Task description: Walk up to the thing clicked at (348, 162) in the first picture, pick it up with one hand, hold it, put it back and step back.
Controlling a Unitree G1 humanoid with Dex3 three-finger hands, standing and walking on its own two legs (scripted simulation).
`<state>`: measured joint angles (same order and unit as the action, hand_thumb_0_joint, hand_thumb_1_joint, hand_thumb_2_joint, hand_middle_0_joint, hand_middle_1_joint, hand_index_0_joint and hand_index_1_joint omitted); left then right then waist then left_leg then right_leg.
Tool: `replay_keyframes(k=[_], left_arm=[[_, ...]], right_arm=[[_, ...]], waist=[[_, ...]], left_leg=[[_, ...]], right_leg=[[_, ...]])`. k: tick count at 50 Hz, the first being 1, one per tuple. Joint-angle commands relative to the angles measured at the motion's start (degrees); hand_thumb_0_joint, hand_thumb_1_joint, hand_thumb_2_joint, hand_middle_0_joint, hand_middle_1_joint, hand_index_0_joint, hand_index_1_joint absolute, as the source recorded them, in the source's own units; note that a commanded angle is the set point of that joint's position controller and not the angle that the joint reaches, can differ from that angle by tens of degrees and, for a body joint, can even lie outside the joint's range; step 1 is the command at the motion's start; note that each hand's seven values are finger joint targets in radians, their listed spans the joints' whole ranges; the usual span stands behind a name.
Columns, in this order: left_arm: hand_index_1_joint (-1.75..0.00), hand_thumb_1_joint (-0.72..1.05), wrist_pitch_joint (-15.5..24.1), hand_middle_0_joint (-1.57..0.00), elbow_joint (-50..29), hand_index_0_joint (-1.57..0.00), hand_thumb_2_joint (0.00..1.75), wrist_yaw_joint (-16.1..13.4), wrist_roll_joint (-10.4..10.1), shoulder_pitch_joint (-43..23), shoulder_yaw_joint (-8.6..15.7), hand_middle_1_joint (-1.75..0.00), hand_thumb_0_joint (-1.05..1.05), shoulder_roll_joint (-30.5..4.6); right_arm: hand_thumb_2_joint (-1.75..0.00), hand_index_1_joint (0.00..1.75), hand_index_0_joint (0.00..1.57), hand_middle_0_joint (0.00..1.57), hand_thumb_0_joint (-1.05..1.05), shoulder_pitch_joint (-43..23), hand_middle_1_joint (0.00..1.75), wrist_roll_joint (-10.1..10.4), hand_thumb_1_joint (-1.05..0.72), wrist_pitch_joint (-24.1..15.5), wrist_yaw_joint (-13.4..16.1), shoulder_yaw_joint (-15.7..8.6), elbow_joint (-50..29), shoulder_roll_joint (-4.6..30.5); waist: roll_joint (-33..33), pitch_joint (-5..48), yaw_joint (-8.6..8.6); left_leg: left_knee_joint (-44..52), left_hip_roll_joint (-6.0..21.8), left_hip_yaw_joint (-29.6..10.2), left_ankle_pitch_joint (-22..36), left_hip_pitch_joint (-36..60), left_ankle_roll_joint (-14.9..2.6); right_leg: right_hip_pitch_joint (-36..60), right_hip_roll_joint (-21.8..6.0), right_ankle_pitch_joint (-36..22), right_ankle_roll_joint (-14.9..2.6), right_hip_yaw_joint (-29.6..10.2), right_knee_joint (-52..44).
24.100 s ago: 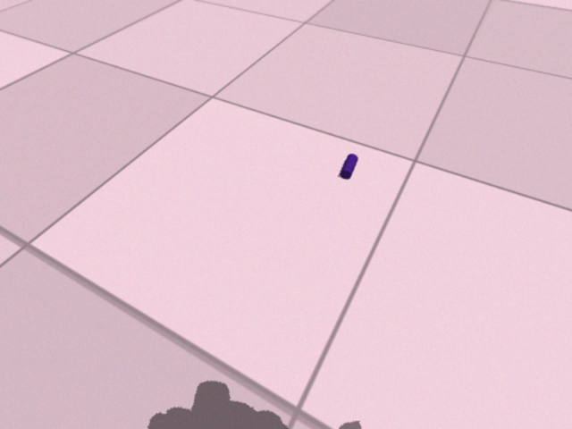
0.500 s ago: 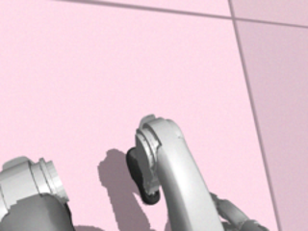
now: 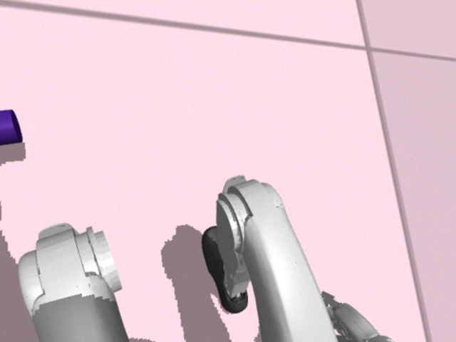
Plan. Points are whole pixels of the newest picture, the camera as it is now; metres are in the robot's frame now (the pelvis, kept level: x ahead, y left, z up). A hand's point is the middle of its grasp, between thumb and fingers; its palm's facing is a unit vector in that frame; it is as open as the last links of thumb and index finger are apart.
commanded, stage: settle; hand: left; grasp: from above
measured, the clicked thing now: out of the picture +0.47 +0.32 -0.25
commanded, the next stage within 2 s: lift in 0.46 s
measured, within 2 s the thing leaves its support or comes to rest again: neither
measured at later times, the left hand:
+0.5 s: hand out of the picture +0.45 +0.32 -0.14, palm faces -0.46 -0.07 -0.89, open 8.3 cm
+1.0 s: hand out of the picture +0.41 +0.33 -0.06, palm faces -0.48 -0.10 -0.87, open 8.4 cm
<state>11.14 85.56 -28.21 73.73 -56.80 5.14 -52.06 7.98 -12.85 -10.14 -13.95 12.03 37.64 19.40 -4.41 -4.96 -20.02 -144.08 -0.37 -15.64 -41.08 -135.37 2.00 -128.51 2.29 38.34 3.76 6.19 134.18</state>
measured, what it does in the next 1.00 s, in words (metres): rises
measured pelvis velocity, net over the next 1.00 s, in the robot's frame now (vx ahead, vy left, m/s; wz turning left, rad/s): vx -0.01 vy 0.00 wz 0.13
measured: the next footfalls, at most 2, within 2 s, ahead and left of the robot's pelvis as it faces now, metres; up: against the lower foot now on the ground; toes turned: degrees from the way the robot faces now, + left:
none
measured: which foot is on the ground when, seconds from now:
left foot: down 0.00-1.00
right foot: down 0.00-1.00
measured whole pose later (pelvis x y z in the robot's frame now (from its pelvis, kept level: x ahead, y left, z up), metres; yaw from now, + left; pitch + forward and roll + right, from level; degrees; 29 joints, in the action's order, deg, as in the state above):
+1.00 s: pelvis -0.01 +0.00 +0.07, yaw +8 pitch +36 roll -8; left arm 10.4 61.4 -5.4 65.1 -47.4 0.6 -39.6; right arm 11.8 -3.4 2.7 -6.2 1.3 37.1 16.3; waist 2.7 6.5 -11.6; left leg -127.3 -0.4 -7.4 -36.8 -126.4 0.4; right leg -121.5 -0.8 36.9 4.0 0.8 122.6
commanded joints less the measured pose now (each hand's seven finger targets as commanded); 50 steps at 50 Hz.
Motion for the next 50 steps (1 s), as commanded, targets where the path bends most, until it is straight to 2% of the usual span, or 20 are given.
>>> replay_keyframes(k=[1,7,9,10,12,17,22,27,28,29,30,31,32,35,38,42,43,45,47,50], left_arm=[[-0.2,0.91,-1.1,-1.27,-13.4,-1.28,0.31,0.5,-1.9,-17.8,0.1,-0.2,0.0,-10.6],[-0.2,0.89,-1.8,-1.25,-14.2,-1.26,0.3,5.8,-2.9,-18.6,-3.2,-0.21,0.0,-4.6],[-0.21,0.88,-1.6,-1.26,-16.1,-1.26,0.33,7.2,-3.0,-19.5,-2.0,-0.21,0.0,-6.5],[-0.22,0.88,-1.3,-1.25,-17.3,-1.26,0.34,7.7,-3.3,-20.4,-2.0,-0.22,0.0,-6.6],[-0.23,0.88,-1.0,-1.26,-16.9,-1.26,0.36,8.9,-3.2,-20.6,-2.8,-0.23,0.0,-4.7],[-0.26,0.86,0.0,-1.25,-17.6,-1.24,0.4,11.1,-2.4,-20.4,-2.0,-0.25,0.0,-6.6],[-0.26,0.84,0.7,-1.24,-19.9,-1.23,0.42,12.0,-2.2,-21.4,-1.4,-0.25,0.0,-7.8],[-0.31,0.86,0.9,-1.26,-20.7,-1.26,0.4,12.3,-2.5,-22.1,-1.4,-0.32,0.0,-7.6],[-0.23,0.78,0.8,-1.18,-20.2,-1.18,0.4,12.5,-2.8,-21.1,-2.0,-0.24,0.0,-6.5],[-0.29,0.82,0.7,-1.22,-20.6,-1.23,0.37,12.5,-3.0,-20.7,-1.2,-0.29,0.0,-7.4],[-0.21,0.77,0.5,-1.14,-21.9,-1.15,0.37,12.6,-3.3,-21.1,-0.9,-0.21,0.0,-8.2],[-0.28,0.79,0.2,-1.19,-21.6,-1.2,0.34,13.0,-3.3,-20.9,-1.3,-0.29,0.0,-7.7],[-0.28,0.84,0.0,-1.18,-21.9,-1.21,0.34,13.4,-3.7,-20.5,-0.9,-0.31,0.0,-7.8],[-0.31,0.84,-0.8,-1.18,-24.8,-1.2,0.38,15.1,-5.4,-19.8,-0.7,-0.33,0.0,-7.0],[-0.3,0.86,-1.3,-1.2,-26.5,-1.22,0.39,16.9,-6.3,-17.0,-1.3,-0.32,0.0,-5.8],[-0.33,0.89,-1.0,-1.21,-31.9,-1.23,0.42,18.6,-7.4,-15.1,-0.5,-0.35,0.0,-5.5],[-0.33,0.89,-1.0,-1.21,-31.1,-1.24,0.43,19.0,-7.6,-13.3,-0.7,-0.36,0.0,-4.5],[-0.35,0.89,-0.4,-1.21,-36.4,-1.23,0.44,19.6,-8.6,-15.0,-0.1,-0.37,0.0,-5.3],[-0.37,0.88,-0.5,-1.2,-36.1,-1.22,0.48,20.3,-9.7,-11.3,-1.2,-0.39,0.0,-2.7],[-0.39,0.87,-0.5,-1.2,-39.1,-1.22,0.5,21.1,-10.7,-9.6,-0.9,-0.41,0.0,-3.0]], right_arm=[[-0.9,0.3,0.2,0.2,0.0,10.7,0.3,2.1,-0.91,1.3,0.7,-8.1,0.1,17.5],[-0.9,0.3,0.2,0.2,0.0,12.3,0.3,4.1,-0.91,3.8,1.0,-9.5,0.6,15.4],[-0.91,0.3,0.2,0.2,0.0,13.0,0.3,4.4,-0.91,4.6,1.6,-9.9,-0.2,15.6],[-0.91,0.3,0.2,0.2,0.0,12.6,0.3,4.7,-0.91,5.1,1.9,-10.0,-0.6,15.3],[-0.91,0.3,0.2,0.2,0.0,13.4,0.3,4.7,-0.91,5.7,2.4,-10.2,-0.6,14.8],[-0.91,0.3,0.2,0.2,0.0,13.9,0.3,5.2,-0.91,7.3,3.9,-10.6,-1.5,14.7],[-0.9,0.3,0.2,0.2,0.0,13.3,0.3,5.5,-0.91,8.7,5.5,-10.9,-2.5,14.0],[-0.91,0.3,0.2,0.2,0.0,14.0,0.3,5.8,-0.94,9.6,6.5,-11.0,-2.5,13.5],[-0.9,0.3,0.2,0.2,0.0,14.0,0.3,5.9,-0.89,9.7,6.6,-11.0,-2.0,13.1],[-0.91,0.3,0.2,0.2,0.0,14.6,0.3,5.9,-0.93,9.7,6.8,-11.3,-1.9,13.4],[-0.89,0.3,0.2,0.2,0.0,14.4,0.3,6.2,-0.89,9.9,7.0,-11.3,-2.0,13.2],[-0.91,0.3,0.2,0.2,0.0,14.8,0.3,6.2,-0.94,10.0,7.0,-11.3,-1.9,13.0],[-0.91,0.3,0.2,0.2,0.0,14.7,0.3,6.5,-0.92,10.1,7.2,-11.9,-1.9,13.3],[-0.91,0.3,0.2,0.2,0.0,14.8,0.3,7.2,-0.92,10.6,7.5,-12.8,-1.9,13.3],[-0.91,0.3,0.2,0.2,0.0,15.1,0.3,7.9,-0.92,11.2,7.7,-13.3,-1.9,12.2],[-0.91,0.3,0.2,0.2,0.0,14.8,0.3,8.8,-0.92,12.0,8.3,-15.0,-1.8,11.8],[-0.91,0.3,0.2,0.2,0.0,15.2,0.3,8.9,-0.91,12.1,8.3,-15.1,-1.5,11.7],[-0.91,0.3,0.2,0.2,0.0,14.6,0.3,9.3,-0.91,12.4,8.7,-15.7,-2.3,11.2],[-0.91,0.3,0.2,0.2,0.0,14.5,0.3,9.5,-0.91,12.5,8.7,-15.6,-2.6,10.2],[-0.91,0.3,0.2,0.2,0.0,13.9,0.3,10.0,-0.91,12.8,9.2,-16.2,-3.2,10.0]], waist=[[33.6,43.4,0.55],[27.9,42.7,0.37],[27.2,43.9,1.23],[27.4,45.4,1.51],[25.0,43.7,0.47],[24.8,44.7,1.79],[25.7,46.0,2.82],[25.1,47.0,2.76],[25.4,46.6,3.02],[23.8,46.6,3.19],[24.5,48.5,3.93],[25.3,48.8,3.64],[25.5,48.8,4.59],[27.3,49.8,5.32],[25.3,51.8,5.98],[24.8,53.3,7.3],[23.6,51.1,7.14],[23.8,53.5,7.48],[21.6,52.6,7.79],[20.4,53.9,8.95]], left_leg=[[16.8,1.0,9.1,15.7,34.4,-1.3],[18.1,0.4,9.8,14.1,31.9,-2.29],[18.4,0.1,10.0,14.6,32.1,-2.28],[18.9,0.1,10.2,14.2,32.4,-2.33],[18.6,-0.1,10.6,13.9,31.5,-2.57],[19.9,-0.5,10.8,13.5,32.7,-2.43],[21.4,-0.5,11.4,11.1,33.4,-2.4],[22.0,-0.7,12.3,11.6,32.9,-2.79],[22.3,-0.6,12.6,11.9,32.8,-2.83],[22.3,-0.7,12.4,11.8,32.7,-3.01],[23.0,-0.7,12.5,12.0,33.5,-2.96],[23.2,-0.7,12.8,12.3,34.0,-2.93],[24.1,-0.9,12.7,12.0,34.9,-2.83],[26.6,-0.9,12.2,10.8,37.1,-2.52],[27.3,-0.9,13.0,12.1,38.0,-2.93],[29.4,-0.9,12.9,13.1,41.1,-2.96],[29.9,-1.0,12.7,12.9,40.6,-2.95],[31.1,-1.0,12.8,11.4,41.4,-3.3],[32.4,-0.7,13.0,10.7,41.6,-3.63],[34.9,-0.7,12.8,10.1,43.4,-3.79]], right_leg=[[17.3,1.2,-16.3,-6.27,7.1,-10.9],[17.0,0.8,-15.7,-5.87,5.6,-12.4],[18.1,0.5,-15.8,-5.89,5.3,-13.0],[18.4,0.5,-15.3,-5.92,5.1,-13.1],[19.0,0.4,-15.0,-5.78,4.9,-14.3],[19.3,0.1,-13.5,-6.24,4.4,-15.1],[18.6,0.0,-10.6,-6.51,3.8,-16.0],[19.7,-0.2,-11.7,-6.1,3.1,-17.1],[20.5,-0.3,-12.0,-6.05,3.0,-17.2],[20.5,-0.3,-11.7,-6.08,3.0,-17.9],[21.0,-0.4,-11.9,-6.07,2.9,-17.8],[21.7,-0.4,-12.3,-6.1,2.8,-17.8],[20.6,-0.6,-11.8,-6.35,2.7,-18.1],[19.9,-0.9,-10.6,-6.57,2.7,-18.5],[22.9,-1.0,-11.8,-6.3,1.8,-19.9],[23.0,-1.5,-12.5,-6.3,1.0,-21.3],[22.7,-1.6,-12.1,-6.27,0.9,-21.9],[24.1,-1.7,-11.2,-6.21,0.3,-23.4],[26.1,-1.7,-11.0,-5.75,0.2,-24.9],[28.6,-1.5,-10.6,-5.74,-0.2,-27.0]])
